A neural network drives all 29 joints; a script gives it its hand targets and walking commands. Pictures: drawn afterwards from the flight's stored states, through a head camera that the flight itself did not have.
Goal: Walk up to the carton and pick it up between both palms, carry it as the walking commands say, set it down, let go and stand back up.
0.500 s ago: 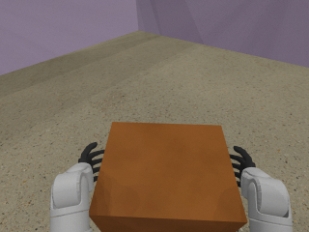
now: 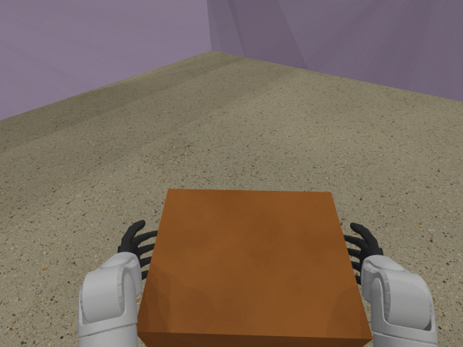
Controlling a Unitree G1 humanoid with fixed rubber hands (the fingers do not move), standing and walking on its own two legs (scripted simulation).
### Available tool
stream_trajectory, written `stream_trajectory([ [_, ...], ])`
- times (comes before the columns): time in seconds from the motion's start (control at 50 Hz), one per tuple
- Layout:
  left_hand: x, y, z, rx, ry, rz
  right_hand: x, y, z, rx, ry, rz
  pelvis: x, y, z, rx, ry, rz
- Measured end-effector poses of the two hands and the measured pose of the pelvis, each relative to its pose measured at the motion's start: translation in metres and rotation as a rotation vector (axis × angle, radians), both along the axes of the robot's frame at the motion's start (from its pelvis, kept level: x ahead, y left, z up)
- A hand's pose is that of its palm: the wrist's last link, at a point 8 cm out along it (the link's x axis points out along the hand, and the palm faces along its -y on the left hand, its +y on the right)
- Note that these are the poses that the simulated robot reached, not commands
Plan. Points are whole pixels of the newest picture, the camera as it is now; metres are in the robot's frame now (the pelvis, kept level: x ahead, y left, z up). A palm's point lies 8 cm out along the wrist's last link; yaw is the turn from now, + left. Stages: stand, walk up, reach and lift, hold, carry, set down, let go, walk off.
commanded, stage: carry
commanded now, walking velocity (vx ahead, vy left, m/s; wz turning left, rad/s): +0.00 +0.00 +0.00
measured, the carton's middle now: (247, 278) +0.27 +0.01 +0.01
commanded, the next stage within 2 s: hold in 0.40 s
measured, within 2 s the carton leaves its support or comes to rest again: neither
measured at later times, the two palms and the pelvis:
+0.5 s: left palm (141, 254) +0.28 +0.19 +0.06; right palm (357, 261) +0.28 -0.18 +0.05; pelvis +0.01 +0.01 +0.01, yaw +1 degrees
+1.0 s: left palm (162, 235) +0.36 +0.18 +0.02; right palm (352, 236) +0.35 -0.20 +0.03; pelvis +0.11 +0.00 +0.03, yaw +3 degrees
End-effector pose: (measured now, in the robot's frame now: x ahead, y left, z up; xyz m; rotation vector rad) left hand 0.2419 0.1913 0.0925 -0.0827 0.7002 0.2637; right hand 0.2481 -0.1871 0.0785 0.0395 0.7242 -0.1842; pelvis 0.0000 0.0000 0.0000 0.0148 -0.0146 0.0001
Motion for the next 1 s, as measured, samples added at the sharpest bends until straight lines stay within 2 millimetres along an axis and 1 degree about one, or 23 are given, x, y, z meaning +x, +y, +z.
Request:
stream_trajectory([
  [0.06, 0.008, -0.001, -0.012, -0.008, 0.013, -0.003, 0.006, -0.001, -0.007, -0.017, 0.015, -0.011, -0.001, 0.002, -0.002, -0.013, 0.010, 0.005],
  [0.16, 0.009, -0.001, -0.017, -0.033, 0.000, -0.033, -0.002, 0.001, 0.004, -0.066, 0.005, -0.030, -0.006, 0.003, 0.000, -0.002, 0.010, -0.001],
  [0.24, 0.016, 0.000, -0.025, -0.043, 0.027, -0.037, 0.002, 0.003, -0.001, -0.050, 0.027, -0.061, -0.004, 0.004, 0.003, -0.003, 0.025, 0.001],
  [0.34, 0.022, 0.001, -0.026, -0.016, 0.023, -0.037, 0.006, 0.005, -0.010, -0.031, 0.016, -0.066, 0.001, 0.007, 0.005, -0.004, 0.027, -0.001],
  [0.42, 0.026, 0.002, -0.021, 0.002, -0.004, -0.030, 0.012, 0.006, -0.011, -0.015, -0.015, -0.063, 0.005, 0.009, 0.006, -0.004, 0.030, -0.005],
  [0.46, 0.030, 0.002, -0.020, 0.006, -0.013, -0.024, 0.017, 0.006, -0.013, -0.008, -0.027, -0.060, 0.008, 0.009, 0.006, -0.005, 0.023, -0.003],
  [0.54, 0.048, 0.001, -0.038, 0.051, 0.019, -0.027, 0.041, 0.006, -0.035, -0.043, -0.002, 0.000, 0.006, 0.005, 0.009, -0.017, -0.057, 0.062],
  [0.6, 0.056, -0.002, -0.045, 0.091, 0.031, -0.023, 0.062, 0.003, -0.041, -0.081, -0.004, 0.059, 0.010, 0.001, 0.011, -0.010, -0.074, 0.095],
  [0.64, 0.062, -0.004, -0.045, 0.113, 0.022, -0.002, 0.079, 0.002, -0.035, -0.084, -0.033, 0.073, 0.017, -0.001, 0.012, -0.004, -0.067, 0.096],
  [0.7, 0.077, -0.008, -0.037, 0.105, -0.021, 0.027, 0.101, 0.001, -0.014, -0.074, -0.094, 0.054, 0.034, -0.005, 0.016, -0.005, -0.050, 0.110],
  [0.76, 0.100, -0.011, -0.020, 0.076, -0.085, 0.014, 0.114, -0.003, 0.008, -0.067, -0.150, 0.011, 0.055, -0.011, 0.020, -0.004, -0.033, 0.117],
  [0.8, 0.116, -0.014, -0.012, 0.064, -0.104, -0.008, 0.119, -0.007, 0.016, -0.072, -0.165, -0.014, 0.069, -0.015, 0.022, -0.005, -0.030, 0.116],
  [0.82, 0.123, -0.015, -0.011, 0.059, -0.103, -0.022, 0.120, -0.009, 0.016, -0.073, -0.161, -0.019, 0.075, -0.016, 0.023, -0.006, -0.031, 0.114],
  [0.86, 0.134, -0.016, -0.014, 0.040, -0.084, -0.066, 0.122, -0.014, 0.009, -0.067, -0.128, -0.017, 0.087, -0.017, 0.024, -0.009, -0.029, 0.103],
  [0.9, 0.139, -0.016, -0.024, 0.024, -0.042, -0.113, 0.120, -0.017, -0.006, -0.055, -0.075, -0.014, 0.096, -0.016, 0.025, -0.013, -0.024, 0.090],
  [0.94, 0.135, -0.015, -0.041, 0.021, 0.014, -0.143, 0.116, -0.018, -0.024, -0.043, -0.018, -0.012, 0.103, -0.012, 0.027, -0.016, -0.015, 0.077],
  [1.0, 0.117, -0.010, -0.069, 0.023, 0.099, -0.147, 0.106, -0.013, -0.052, -0.035, 0.064, -0.016, 0.111, -0.004, 0.028, -0.018, 0.008, 0.057],
])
